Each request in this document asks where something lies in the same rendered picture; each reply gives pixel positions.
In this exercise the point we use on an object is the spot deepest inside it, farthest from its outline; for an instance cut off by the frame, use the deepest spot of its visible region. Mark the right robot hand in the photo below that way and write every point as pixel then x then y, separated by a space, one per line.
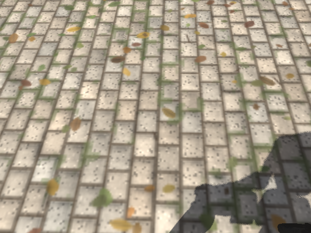
pixel 294 227

